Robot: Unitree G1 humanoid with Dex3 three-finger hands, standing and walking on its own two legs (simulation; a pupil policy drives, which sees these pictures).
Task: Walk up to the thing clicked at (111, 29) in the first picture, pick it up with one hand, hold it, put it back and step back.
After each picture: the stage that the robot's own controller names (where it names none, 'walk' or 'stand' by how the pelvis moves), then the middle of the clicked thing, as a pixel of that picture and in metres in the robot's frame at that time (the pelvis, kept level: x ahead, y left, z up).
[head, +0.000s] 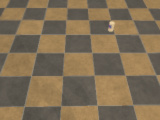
stand; (111, 26) +1.64 -0.43 -0.72
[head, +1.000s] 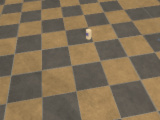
walk; (88, 34) +1.52 -0.04 -0.70
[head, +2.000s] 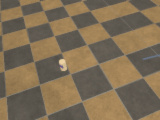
walk; (63, 65) +0.99 +0.25 -0.72
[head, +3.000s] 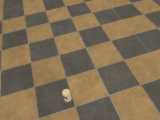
walk; (66, 95) +0.65 +0.19 -0.71
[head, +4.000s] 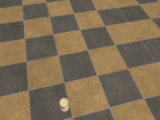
stand; (64, 104) +0.50 +0.13 -0.70
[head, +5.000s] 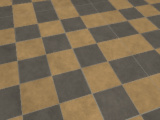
stand; out of the picture +0.42 +0.15 -0.72
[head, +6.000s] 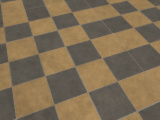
stand; out of the picture +0.38 +0.18 -0.71
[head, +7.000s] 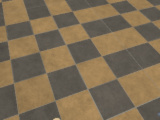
stand; out of the picture +0.42 +0.17 -0.73
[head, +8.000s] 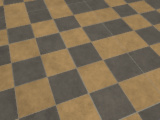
stand; out of the picture +0.40 +0.17 -0.73
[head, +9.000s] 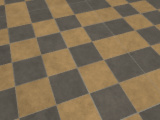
go down; out of the picture +0.40 +0.17 -0.73
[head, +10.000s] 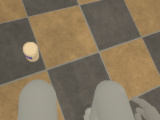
go down; (31, 52) +0.48 +0.20 -0.35
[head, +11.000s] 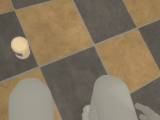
approach; (21, 48) +0.47 +0.22 -0.30
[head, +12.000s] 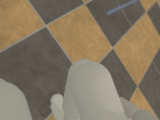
close in; out of the picture +0.46 +0.27 -0.22
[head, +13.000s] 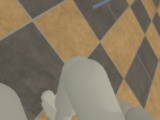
close; out of the picture +0.46 +0.27 -0.23
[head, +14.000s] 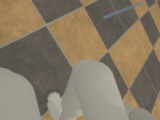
lift; out of the picture +0.38 +0.22 -0.21
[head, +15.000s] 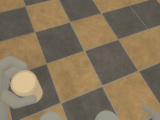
lift; (28, 88) +0.31 +0.16 +0.01
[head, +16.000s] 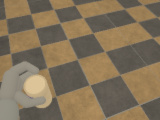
hold; (39, 92) +0.31 +0.14 +0.03
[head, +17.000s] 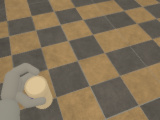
hold; (39, 93) +0.31 +0.15 +0.02
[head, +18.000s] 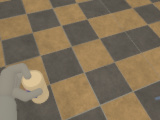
crouch; (36, 87) +0.34 +0.15 -0.03
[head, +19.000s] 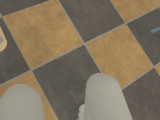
lower; out of the picture +0.48 +0.22 -0.09
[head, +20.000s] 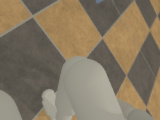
lower; out of the picture +0.45 +0.29 -0.23
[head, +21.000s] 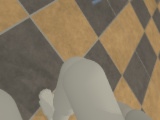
lower; out of the picture +0.45 +0.28 -0.24
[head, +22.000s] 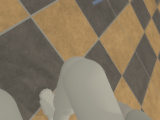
lower; out of the picture +0.45 +0.28 -0.24
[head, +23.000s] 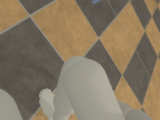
lower; out of the picture +0.45 +0.29 -0.23
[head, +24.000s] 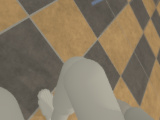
draw back; out of the picture +0.45 +0.26 -0.24
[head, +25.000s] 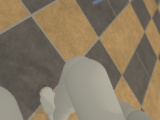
rise; out of the picture +0.45 +0.26 -0.24
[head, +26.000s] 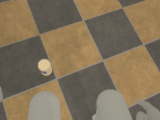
walk; (45, 67) +0.47 +0.17 -0.43
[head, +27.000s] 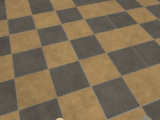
stand; out of the picture +0.40 +0.13 -0.66
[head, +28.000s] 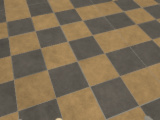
stand; out of the picture +0.41 +0.15 -0.67
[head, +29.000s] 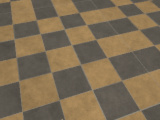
stand; out of the picture +0.41 +0.13 -0.71
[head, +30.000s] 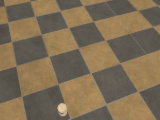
walk; (62, 109) +0.44 +0.12 -0.71
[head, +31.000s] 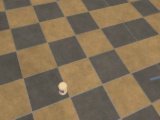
walk; (62, 88) +0.60 +0.10 -0.71
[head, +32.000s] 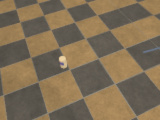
walk; (63, 62) +0.93 +0.25 -0.70
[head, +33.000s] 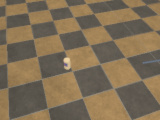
stand; (67, 63) +1.05 +0.14 -0.71
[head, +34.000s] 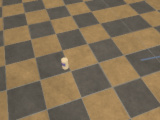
stand; (64, 63) +1.03 +0.16 -0.73
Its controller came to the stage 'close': yes
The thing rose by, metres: 0.72
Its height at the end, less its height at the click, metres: +0.00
